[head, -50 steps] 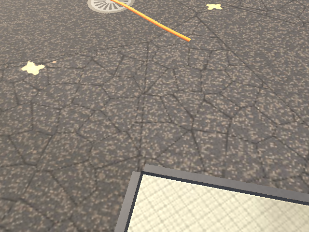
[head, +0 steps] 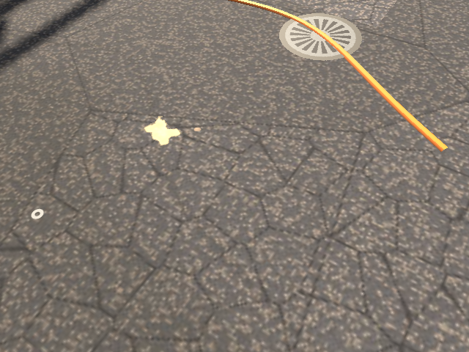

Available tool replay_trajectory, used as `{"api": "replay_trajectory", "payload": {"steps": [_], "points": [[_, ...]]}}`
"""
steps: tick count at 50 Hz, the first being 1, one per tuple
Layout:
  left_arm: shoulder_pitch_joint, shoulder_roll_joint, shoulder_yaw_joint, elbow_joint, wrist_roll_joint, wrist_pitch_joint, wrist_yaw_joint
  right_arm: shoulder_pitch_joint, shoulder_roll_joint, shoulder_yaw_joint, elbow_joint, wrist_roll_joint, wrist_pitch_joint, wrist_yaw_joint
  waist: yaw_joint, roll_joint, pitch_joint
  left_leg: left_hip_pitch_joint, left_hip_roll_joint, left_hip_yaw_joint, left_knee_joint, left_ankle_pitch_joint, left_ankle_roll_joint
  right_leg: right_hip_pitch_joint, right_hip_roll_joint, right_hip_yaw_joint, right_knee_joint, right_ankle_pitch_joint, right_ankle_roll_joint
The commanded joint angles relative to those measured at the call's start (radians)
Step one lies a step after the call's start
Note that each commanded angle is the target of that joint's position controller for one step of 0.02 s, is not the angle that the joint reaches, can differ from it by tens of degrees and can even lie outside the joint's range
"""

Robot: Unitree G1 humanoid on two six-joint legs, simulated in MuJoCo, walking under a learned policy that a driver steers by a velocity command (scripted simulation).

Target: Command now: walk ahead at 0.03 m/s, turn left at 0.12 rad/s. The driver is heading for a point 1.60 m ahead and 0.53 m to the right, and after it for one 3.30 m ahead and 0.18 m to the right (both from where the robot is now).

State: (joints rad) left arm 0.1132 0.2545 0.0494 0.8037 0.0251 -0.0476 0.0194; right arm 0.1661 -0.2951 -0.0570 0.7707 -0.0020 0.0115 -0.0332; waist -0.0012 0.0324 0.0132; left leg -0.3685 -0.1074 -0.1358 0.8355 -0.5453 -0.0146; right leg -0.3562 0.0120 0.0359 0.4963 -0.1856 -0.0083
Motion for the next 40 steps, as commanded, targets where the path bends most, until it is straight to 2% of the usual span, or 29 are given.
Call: {"api": "replay_trajectory", "payload": {"steps": [1,2,3,4,5,7,10,11,12,13,14,15,16,17,18,21,23,25,28,29,30,31,32,33,34,35,36,38,40], "points": [[0.013,0.147,0.028,-0.045,-0.017,-0.002,0.000,0.052,-0.123,-0.040,-0.034,0.000,0.016,-0.009,-0.003,-0.147,-0.138,-0.136,0.086,-0.008,0.221,-0.038,-0.062,0.254,-0.310,0.319,-0.114,0.527,-0.234],[-0.024,0.128,0.019,-0.042,-0.018,0.004,-0.004,0.068,-0.081,-0.029,-0.021,-0.001,0.023,-0.007,-0.028,-0.148,-0.124,-0.069,0.110,0.009,0.127,-0.008,-0.070,0.193,-0.261,0.263,-0.128,0.470,-0.199],[-0.049,0.133,0.022,-0.040,-0.019,0.014,-0.008,0.067,-0.046,-0.018,-0.015,0.000,0.024,-0.005,-0.036,-0.176,-0.101,-0.010,0.103,0.056,0.010,0.020,-0.075,0.144,-0.205,0.212,-0.134,0.440,-0.173],[-0.040,0.156,0.032,-0.038,-0.023,0.025,-0.009,0.041,-0.033,-0.013,-0.017,0.002,0.020,-0.005,-0.018,-0.209,-0.091,0.023,0.084,0.091,-0.075,0.059,-0.077,0.137,-0.176,0.198,-0.131,0.433,-0.167],[-0.012,0.185,0.043,-0.034,-0.026,0.034,-0.008,0.020,-0.043,-0.016,-0.019,0.007,0.016,-0.007,0.002,-0.226,-0.097,0.037,0.067,0.104,-0.129,0.100,-0.077,0.159,-0.175,0.217,-0.128,0.422,-0.175],[0.010,0.215,0.055,-0.033,-0.035,0.042,-0.004,0.022,-0.069,-0.027,-0.013,0.016,0.013,-0.012,0.008,-0.232,-0.114,0.065,0.052,0.109,-0.231,0.173,-0.063,0.194,-0.189,0.270,-0.129,0.356,-0.189],[-0.001,0.198,0.054,-0.042,-0.053,0.051,0.009,0.060,-0.085,-0.037,0.006,0.013,0.007,-0.010,-0.022,-0.218,-0.107,0.209,0.059,0.113,-0.441,0.337,-0.002,0.115,-0.162,0.295,-0.116,0.213,-0.142],[0.003,0.174,0.047,-0.047,-0.051,0.050,0.012,0.086,-0.119,-0.048,0.004,0.001,0.006,-0.012,-0.027,-0.168,-0.124,0.312,0.139,0.063,-0.448,0.384,0.036,0.014,-0.136,0.271,-0.071,0.118,-0.099],[-0.008,0.119,0.035,-0.074,-0.044,0.044,0.008,0.096,-0.200,-0.069,0.007,-0.017,0.013,-0.018,-0.007,0.039,-0.104,0.342,0.284,-0.071,-0.470,0.438,0.123,-0.132,-0.031,0.139,0.060,-0.055,-0.036],[-0.020,0.118,0.033,-0.092,-0.042,0.038,0.005,0.079,-0.206,-0.074,0.001,-0.031,0.014,-0.012,-0.022,0.222,-0.078,0.276,0.439,-0.227,-0.549,0.510,0.240,-0.195,0.047,0.016,0.217,-0.297,0.006],[-0.019,0.177,0.056,-0.084,-0.041,0.037,0.004,0.036,-0.157,-0.058,-0.028,-0.045,0.002,-0.014,-0.031,0.186,-0.058,0.258,0.501,-0.255,-0.565,0.622,0.298,-0.228,0.018,0.034,0.439,-0.414,0.029],[0.015,0.193,0.072,-0.064,-0.049,0.045,0.005,-0.002,-0.128,-0.048,-0.040,-0.042,-0.009,-0.018,-0.006,0.128,-0.050,0.254,0.473,-0.197,-0.547,0.698,0.283,-0.244,0.014,0.057,0.567,-0.402,0.036],[0.063,0.180,0.074,-0.043,-0.049,0.059,0.010,-0.051,-0.118,-0.045,-0.049,-0.023,-0.019,-0.021,0.024,0.096,-0.038,0.263,0.430,-0.119,-0.521,0.732,0.243,-0.262,0.003,0.066,0.621,-0.354,0.048],[0.076,0.163,0.071,-0.039,-0.045,0.070,0.013,-0.064,-0.112,-0.043,-0.050,-0.007,-0.025,-0.021,0.025,0.093,-0.027,0.284,0.414,-0.072,-0.509,0.769,0.221,-0.291,-0.008,0.068,0.635,-0.304,0.061],[0.066,0.142,0.065,-0.047,-0.044,0.076,0.012,-0.056,-0.114,-0.043,-0.042,-0.003,-0.025,-0.023,0.018,0.092,-0.020,0.288,0.394,-0.025,-0.505,0.795,0.213,-0.294,-0.013,0.049,0.621,-0.268,0.075],[0.000,0.109,0.046,-0.101,-0.049,0.079,-0.007,-0.012,-0.131,-0.051,-0.021,-0.003,-0.011,-0.028,-0.022,0.125,-0.035,0.329,0.377,0.053,-0.498,0.782,0.215,-0.253,-0.037,-0.018,0.458,-0.201,0.098],[-0.026,0.104,0.038,-0.131,-0.050,0.079,-0.025,-0.007,-0.163,-0.061,-0.018,-0.001,-0.003,-0.028,-0.039,0.145,-0.053,0.316,0.390,0.082,-0.489,0.784,0.213,-0.162,-0.044,-0.055,0.338,-0.197,0.088],[-0.016,0.131,0.045,-0.146,-0.051,0.083,-0.039,-0.004,-0.190,-0.070,-0.016,0.006,-0.001,-0.021,-0.038,0.154,-0.062,0.301,0.409,0.092,-0.470,0.784,0.209,-0.085,-0.032,-0.092,0.252,-0.188,0.067],[0.062,0.147,0.060,-0.136,-0.046,0.092,-0.049,-0.030,-0.192,-0.072,-0.012,0.033,-0.006,-0.010,0.013,0.132,-0.060,0.245,0.402,0.135,-0.368,0.702,0.148,0.071,0.002,-0.136,0.020,-0.029,0.006],[0.105,0.175,0.074,-0.127,-0.041,0.094,-0.039,0.023,-0.162,-0.065,0.011,0.029,-0.013,-0.002,0.022,0.065,-0.078,0.178,0.361,0.188,-0.262,0.602,0.088,0.195,0.012,-0.098,-0.070,0.099,-0.029],[0.153,0.284,0.106,-0.136,-0.043,0.093,-0.020,0.048,-0.112,-0.051,-0.001,-0.010,-0.019,0.006,0.016,-0.173,-0.115,-0.036,0.267,0.279,0.007,0.302,-0.011,0.389,-0.176,0.174,-0.103,0.462,-0.107],[0.172,0.353,0.109,-0.157,-0.014,0.079,-0.023,-0.038,-0.062,-0.030,-0.069,-0.033,-0.023,0.002,0.039,-0.343,-0.156,-0.273,0.109,0.202,0.237,-0.180,-0.063,0.422,-0.410,0.521,-0.121,0.662,-0.339],[0.177,0.298,0.094,-0.160,-0.002,0.055,-0.034,-0.088,-0.119,-0.047,-0.074,-0.012,-0.020,-0.001,0.082,-0.190,-0.189,-0.286,0.129,0.080,0.381,-0.167,-0.057,0.387,-0.403,0.494,-0.152,0.548,-0.382],[0.123,0.272,0.084,-0.163,-0.007,0.039,-0.032,-0.087,-0.133,-0.053,-0.071,0.010,-0.016,-0.003,0.049,-0.166,-0.131,-0.292,0.147,0.064,0.398,-0.078,-0.039,0.324,-0.343,0.396,-0.161,0.440,-0.326],[0.066,0.246,0.080,-0.168,-0.024,0.035,-0.024,-0.063,-0.137,-0.058,-0.049,0.008,-0.011,-0.012,0.020,-0.120,-0.095,-0.291,0.165,0.058,0.358,0.013,-0.034,0.278,-0.279,0.330,-0.167,0.305,-0.263],[0.022,0.220,0.070,-0.178,-0.038,0.039,-0.017,-0.058,-0.150,-0.064,-0.044,-0.001,-0.005,-0.021,0.004,-0.127,-0.070,-0.279,0.171,0.053,0.313,0.079,-0.038,0.235,-0.248,0.300,-0.175,0.247,-0.227],[0.008,0.214,0.064,-0.185,-0.035,0.044,-0.010,-0.046,-0.148,-0.066,-0.042,-0.007,-0.004,-0.022,-0.007,-0.145,-0.071,-0.230,0.156,0.062,0.312,0.127,-0.044,0.184,-0.220,0.278,-0.182,0.246,-0.219],[0.015,0.212,0.061,-0.192,-0.027,0.047,-0.002,-0.019,-0.126,-0.064,-0.042,-0.005,-0.010,-0.017,-0.015,-0.151,-0.095,-0.199,0.133,0.065,0.272,0.182,-0.054,0.178,-0.198,0.268,-0.184,0.241,-0.224],[0.031,0.216,0.063,-0.193,-0.032,0.048,0.005,-0.033,-0.108,-0.057,-0.053,-0.002,-0.014,-0.016,-0.005,-0.154,-0.094,-0.205,0.123,0.058,0.166,0.201,-0.065,0.198,-0.191,0.285,-0.180,0.210,-0.226]]}}
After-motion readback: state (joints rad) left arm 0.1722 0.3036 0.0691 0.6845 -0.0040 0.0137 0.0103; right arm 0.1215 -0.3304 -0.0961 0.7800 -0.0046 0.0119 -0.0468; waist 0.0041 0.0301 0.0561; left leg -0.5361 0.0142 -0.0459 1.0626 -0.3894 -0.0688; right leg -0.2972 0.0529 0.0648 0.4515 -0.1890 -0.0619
